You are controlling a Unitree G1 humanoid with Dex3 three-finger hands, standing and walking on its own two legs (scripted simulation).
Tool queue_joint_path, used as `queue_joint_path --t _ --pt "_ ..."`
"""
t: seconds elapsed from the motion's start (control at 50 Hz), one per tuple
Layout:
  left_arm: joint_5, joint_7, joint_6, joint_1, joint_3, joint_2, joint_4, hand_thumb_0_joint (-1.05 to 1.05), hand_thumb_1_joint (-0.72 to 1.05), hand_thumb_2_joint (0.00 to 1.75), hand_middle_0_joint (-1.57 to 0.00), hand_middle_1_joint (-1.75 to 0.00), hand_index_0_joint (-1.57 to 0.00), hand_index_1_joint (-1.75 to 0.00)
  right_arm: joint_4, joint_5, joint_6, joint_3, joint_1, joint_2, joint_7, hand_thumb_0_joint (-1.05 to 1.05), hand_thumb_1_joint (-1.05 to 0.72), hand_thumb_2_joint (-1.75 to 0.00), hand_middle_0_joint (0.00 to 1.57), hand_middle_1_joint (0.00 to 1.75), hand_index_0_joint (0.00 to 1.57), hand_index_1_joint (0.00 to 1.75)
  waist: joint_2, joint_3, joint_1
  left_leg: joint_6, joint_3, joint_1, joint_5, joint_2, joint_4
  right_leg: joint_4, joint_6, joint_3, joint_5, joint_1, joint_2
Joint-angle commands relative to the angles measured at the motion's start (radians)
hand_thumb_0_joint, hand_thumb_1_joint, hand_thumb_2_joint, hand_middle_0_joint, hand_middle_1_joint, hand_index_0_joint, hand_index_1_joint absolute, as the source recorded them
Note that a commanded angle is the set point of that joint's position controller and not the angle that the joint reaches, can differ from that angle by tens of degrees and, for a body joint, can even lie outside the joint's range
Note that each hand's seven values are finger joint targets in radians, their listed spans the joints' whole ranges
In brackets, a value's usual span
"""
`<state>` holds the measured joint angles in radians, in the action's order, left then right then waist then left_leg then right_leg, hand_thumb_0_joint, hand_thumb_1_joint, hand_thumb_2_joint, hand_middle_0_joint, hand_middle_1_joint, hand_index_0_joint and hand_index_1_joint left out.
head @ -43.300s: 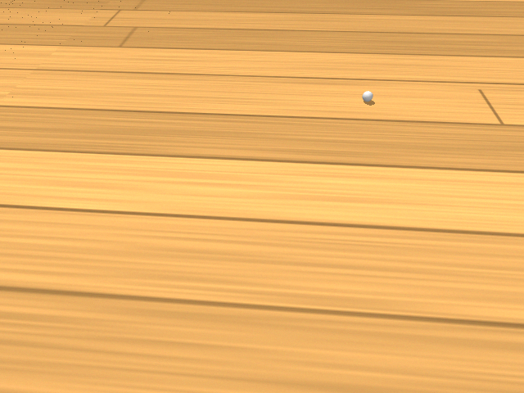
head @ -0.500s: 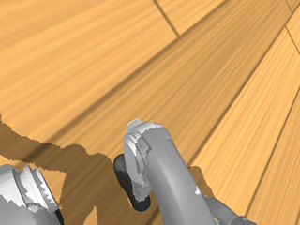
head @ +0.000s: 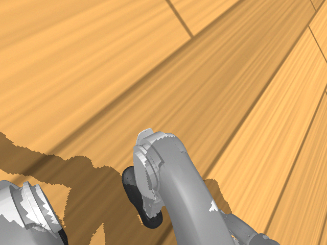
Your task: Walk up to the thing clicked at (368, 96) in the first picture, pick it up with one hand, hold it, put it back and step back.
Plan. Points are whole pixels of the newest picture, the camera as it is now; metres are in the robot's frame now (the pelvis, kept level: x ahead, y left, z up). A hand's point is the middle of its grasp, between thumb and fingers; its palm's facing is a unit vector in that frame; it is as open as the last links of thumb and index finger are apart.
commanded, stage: withdraw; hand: left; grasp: from above
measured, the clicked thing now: out of the picture +0.46 +0.34 -0.27
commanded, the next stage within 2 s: home in 0.94 s
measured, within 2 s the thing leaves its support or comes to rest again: neither
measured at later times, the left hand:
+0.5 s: hand out of the picture +0.45 +0.36 -0.11, palm faces -0.34 -0.09 -0.94, open 14.1 cm
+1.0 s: hand out of the picture +0.43 +0.35 -0.14, palm faces -0.45 -0.11 -0.89, open 14.1 cm
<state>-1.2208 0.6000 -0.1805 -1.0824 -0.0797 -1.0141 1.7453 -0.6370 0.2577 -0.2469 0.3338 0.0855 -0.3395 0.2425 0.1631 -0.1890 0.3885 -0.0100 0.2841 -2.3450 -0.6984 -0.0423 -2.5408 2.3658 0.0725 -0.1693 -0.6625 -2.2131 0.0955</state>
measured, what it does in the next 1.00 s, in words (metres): stands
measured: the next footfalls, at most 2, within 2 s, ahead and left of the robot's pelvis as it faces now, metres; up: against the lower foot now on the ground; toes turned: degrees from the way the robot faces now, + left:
none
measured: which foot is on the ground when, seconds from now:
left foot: down 0.00-1.00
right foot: down 0.00-1.00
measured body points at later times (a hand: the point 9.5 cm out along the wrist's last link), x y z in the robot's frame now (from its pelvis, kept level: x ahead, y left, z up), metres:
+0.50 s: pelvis +0.00 +0.00 +0.02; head +0.22 +0.09 +0.41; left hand +0.47 +0.37 -0.06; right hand +0.11 -0.25 -0.08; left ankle +0.07 +0.13 -0.27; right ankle +0.12 -0.12 -0.27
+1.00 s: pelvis -0.01 -0.01 +0.02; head +0.22 +0.11 +0.39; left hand +0.45 +0.35 -0.09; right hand +0.07 -0.28 -0.06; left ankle +0.07 +0.13 -0.27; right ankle +0.12 -0.12 -0.27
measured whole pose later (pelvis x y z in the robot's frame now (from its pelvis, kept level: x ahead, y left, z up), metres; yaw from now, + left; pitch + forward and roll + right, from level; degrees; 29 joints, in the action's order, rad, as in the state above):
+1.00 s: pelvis -0.01 -0.01 +0.02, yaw +7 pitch +31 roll -9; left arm -1.26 0.31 -0.22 -1.07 -0.01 -0.84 1.48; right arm -0.68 0.15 -0.01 0.16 0.18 -0.31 0.10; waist 0.05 -0.02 0.29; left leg -0.01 0.17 -2.35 -0.61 -0.01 -2.41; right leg 2.32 0.04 -0.09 -0.64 -2.24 0.04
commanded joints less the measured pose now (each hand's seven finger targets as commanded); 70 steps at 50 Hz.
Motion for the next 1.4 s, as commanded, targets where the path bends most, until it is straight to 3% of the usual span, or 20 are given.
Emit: queue_joint_path --t 0.0,0.04,0.06,0.1,0.12,0.26,0.34,0.44,0.52,0.6,0.7,0.84,0.9,1.02,1.04,1.08,1.18,1.26,1.32,1.38 --pt "0.009 0.030 -0.008 -0.233 -0.006 -0.219 -0.105 0.00 -0.49 0.94 -0.06 -1.05 -0.08 -1.03 -0.019 -0.008 0.009 -0.098 0.177 -0.334 -0.017 0.00 -0.89 -0.90 0.20 0.30 0.20 0.30 -0.572 0.649 0.039 0.006 -0.103 0.499 0.184 -0.033 0.267 -0.192 -0.093 -0.120 0.241 0.361 0.034" --pt "0.003 0.024 -0.008 -0.234 0.006 -0.192 -0.123 0.00 -0.51 0.97 -0.06 -1.01 -0.08 -1.00 -0.016 -0.008 0.008 -0.102 0.181 -0.330 -0.013 0.00 -0.90 -0.90 0.20 0.30 0.20 0.30 -0.578 0.649 0.043 0.004 -0.105 0.512 0.209 -0.034 0.256 -0.183 -0.092 -0.122 0.261 0.356 0.035" --pt "0.007 0.030 -0.019 -0.271 -0.035 -0.244 -0.200 0.00 -0.50 0.97 -0.07 -1.01 -0.08 -0.99 -0.027 -0.007 0.012 -0.100 0.192 -0.332 -0.015 0.00 -0.90 -0.90 0.20 0.30 0.20 0.30 -0.601 0.698 0.031 0.003 -0.103 0.528 0.220 -0.033 0.263 -0.184 -0.091 -0.128 0.269 0.362 0.032" --pt "0.002 0.024 -0.017 -0.246 -0.013 -0.216 -0.212 0.00 -0.51 0.97 -0.07 -1.01 -0.08 -1.00 -0.018 -0.012 0.014 -0.110 0.175 -0.324 -0.014 0.00 -0.90 -0.90 0.20 0.30 0.20 0.30 -0.610 0.693 0.024 0.003 -0.109 0.530 0.208 -0.033 0.260 -0.187 -0.092 -0.123 0.265 0.357 0.030" --pt "-0.010 0.027 -0.017 -0.249 -0.035 -0.243 -0.279 0.00 -0.51 0.97 -0.07 -1.01 -0.08 -1.00 -0.029 -0.010 0.020 -0.119 0.189 -0.329 -0.016 0.00 -0.90 -0.90 0.20 0.30 0.20 0.30 -0.655 0.743 0.003 -0.001 -0.117 0.560 0.233 -0.031 0.269 -0.191 -0.095 -0.119 0.281 0.378 0.033" --pt "0.027 -0.023 0.055 -0.160 -0.060 -0.137 -0.527 0.00 -0.51 0.98 -0.07 -0.99 -0.07 -0.98 -0.038 -0.052 0.049 -0.212 0.213 -0.287 0.016 0.00 -0.90 -0.90 0.20 0.30 0.20 0.30 -0.768 0.935 -0.100 -0.009 -0.152 0.637 0.325 -0.016 0.313 -0.186 -0.107 -0.088 0.340 0.337 0.023" --pt "0.060 -0.107 0.130 -0.138 -0.022 -0.054 -0.528 0.00 -0.52 0.99 -0.06 -0.99 -0.06 -0.99 -0.042 -0.095 0.097 -0.255 0.230 -0.264 0.023 0.00 -0.90 -0.90 0.20 0.30 0.20 0.30 -0.644 0.884 -0.122 0.015 -0.179 0.511 0.260 -0.004 0.333 -0.228 -0.103 -0.055 0.297 0.309 0.020" --pt "0.129 -0.276 0.162 -0.179 0.067 0.083 -0.585 0.00 -0.54 1.01 -0.07 -1.00 -0.06 -1.01 -0.032 -0.136 0.153 -0.305 0.273 -0.243 0.005 0.00 -0.90 -0.90 0.20 0.30 0.20 0.30 -0.475 0.860 -0.094 0.030 -0.167 0.498 0.156 0.006 0.413 -0.306 -0.105 -0.024 0.185 0.350 0.014" --pt "0.147 -0.398 0.140 -0.172 0.116 0.139 -0.581 0.00 -0.55 1.03 -0.07 -1.01 -0.06 -1.02 -0.015 -0.159 0.197 -0.328 0.281 -0.233 -0.035 0.00 -0.90 -0.90 0.20 0.30 0.20 0.30 -0.367 0.799 -0.094 0.032 -0.174 0.460 0.102 0.020 0.438 -0.361 -0.117 0.009 0.099 0.367 0.005" --pt "0.133 -0.448 0.098 -0.191 0.117 0.120 -0.584 0.00 -0.53 1.02 -0.07 -1.00 -0.06 -1.01 0.004 -0.166 0.228 -0.321 0.273 -0.208 -0.089 0.00 -0.90 -0.90 0.20 0.30 0.20 0.30 -0.292 0.764 -0.110 0.038 -0.207 0.421 0.103 0.031 0.424 -0.404 -0.118 0.040 0.073 0.394 -0.002" --pt "0.086 -0.422 0.035 -0.208 0.074 0.042 -0.535 0.00 -0.53 1.02 -0.07 -1.00 -0.07 -1.01 0.011 -0.156 0.244 -0.288 0.257 -0.187 -0.132 0.00 -0.89 -0.90 0.20 0.30 0.20 0.30 -0.293 0.757 -0.128 0.039 -0.221 0.411 0.116 0.036 0.420 -0.389 -0.113 0.045 0.080 0.388 -0.011" --pt "-0.020 -0.294 -0.041 -0.342 0.041 -0.055 -0.455 0.00 -0.52 1.00 -0.07 -1.00 -0.07 -1.00 -0.008 -0.128 0.241 -0.254 0.234 -0.199 -0.152 0.00 -0.89 -0.90 0.20 0.30 0.20 0.30 -0.472 0.794 -0.106 0.024 -0.209 0.497 0.073 0.037 0.406 -0.306 -0.120 0.023 0.052 0.259 -0.016" --pt "-0.025 -0.244 -0.050 -0.394 0.041 -0.039 -0.437 0.00 -0.52 0.99 -0.07 -1.00 -0.07 -0.99 -0.021 -0.112 0.231 -0.252 0.251 -0.214 -0.151 0.00 -0.89 -0.90 0.20 0.30 0.20 0.30 -0.522 0.824 -0.083 0.020 -0.204 0.542 0.090 0.034 0.398 -0.285 -0.117 -0.001 0.088 0.237 -0.022" --pt "-0.032 -0.188 -0.011 -0.390 0.012 -0.051 -0.495 0.00 -0.43 0.90 -0.16 -0.91 -0.16 -0.90 -0.035 -0.098 0.209 -0.263 0.299 -0.222 -0.142 0.00 -0.88 -0.89 0.20 0.30 0.20 0.30 -0.633 0.947 -0.091 0.010 -0.209 0.633 0.188 0.029 0.388 -0.241 -0.115 -0.026 0.201 0.248 -0.028" --pt "-0.021 -0.185 0.000 -0.379 0.003 -0.053 -0.527 0.00 -0.48 0.96 -0.09 -0.98 -0.10 -0.97 -0.030 -0.103 0.207 -0.271 0.296 -0.224 -0.139 0.00 -0.89 -0.89 0.20 0.30 0.20 0.30 -0.649 0.996 -0.107 0.010 -0.208 0.655 0.196 0.027 0.397 -0.241 -0.117 -0.027 0.207 0.253 -0.029" --pt "0.009 -0.186 0.033 -0.322 -0.008 -0.038 -0.580 0.00 -0.32 0.94 -0.25 -0.82 -0.23 -0.81 -0.031 -0.112 0.209 -0.288 0.305 -0.224 -0.135 0.00 -0.88 -0.89 0.20 0.30 0.20 0.30 -0.672 1.060 -0.134 0.008 -0.213 0.700 0.235 0.028 0.417 -0.247 -0.117 -0.028 0.238 0.282 -0.032" --pt "0.123 -0.237 0.129 -0.193 -0.043 -0.013 -0.675 0.00 -0.03 0.88 -0.23 -0.58 -0.21 -0.60 -0.026 -0.147 0.220 -0.330 0.334 -0.206 -0.121 0.00 -0.89 -0.90 0.20 0.30 0.20 0.30 -0.617 1.135 -0.184 0.020 -0.230 0.743 0.295 0.027 0.465 -0.310 -0.113 -0.004 0.283 0.379 -0.030" --pt "0.274 -0.330 0.188 -0.052 -0.043 0.078 -0.814 0.00 0.26 0.86 -0.21 -0.46 -0.20 -0.47 -0.008 -0.188 0.240 -0.368 0.340 -0.172 -0.121 0.00 -0.89 -0.90 0.20 0.30 0.20 0.30 -0.501 1.169 -0.236 0.039 -0.249 0.732 0.284 0.030 0.535 -0.412 -0.105 0.038 0.273 0.501 -0.025" --pt "0.408 -0.431 0.220 0.129 -0.006 0.194 -0.883 0.00 0.50 0.87 -0.21 -0.39 -0.20 -0.39 0.007 -0.213 0.248 -0.381 0.312 -0.158 -0.126 0.00 -0.90 -0.90 0.20 0.30 0.20 0.30 -0.373 1.007 -0.229 0.051 -0.245 0.637 0.207 0.032 0.596 -0.491 -0.103 0.051 0.212 0.525 -0.025" --pt "0.514 -0.512 0.237 0.277 -0.020 0.229 -1.024 0.00 0.73 0.92 -0.21 -0.37 -0.21 -0.37 0.047 -0.232 0.259 -0.390 0.276 -0.147 -0.143 0.00 -0.90 -0.90 0.20 0.30 0.20 0.30 -0.267 0.958 -0.252 0.060 -0.244 0.627 0.184 0.029 0.642 -0.572 -0.102 0.070 0.194 0.603 -0.030"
